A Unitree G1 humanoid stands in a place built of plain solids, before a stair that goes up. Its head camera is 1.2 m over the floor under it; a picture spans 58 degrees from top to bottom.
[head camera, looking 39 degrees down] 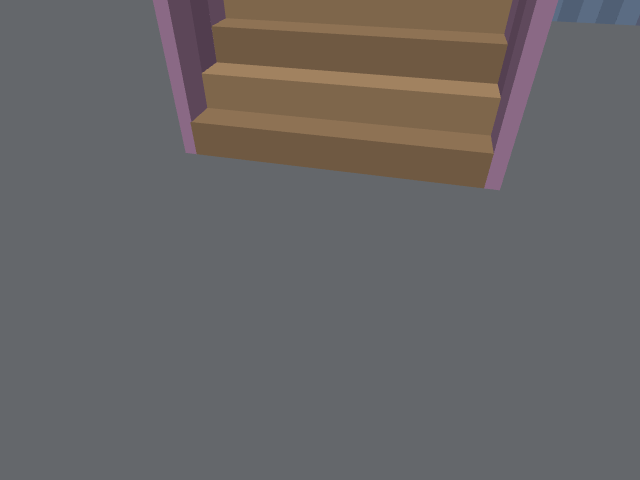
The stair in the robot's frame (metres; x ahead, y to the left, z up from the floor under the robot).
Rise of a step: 0.20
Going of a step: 0.21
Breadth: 1.60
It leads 13 degrees to the right of straight ahead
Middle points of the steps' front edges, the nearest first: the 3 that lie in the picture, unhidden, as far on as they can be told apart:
2.09 -0.07 0.20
2.29 -0.11 0.40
2.49 -0.16 0.60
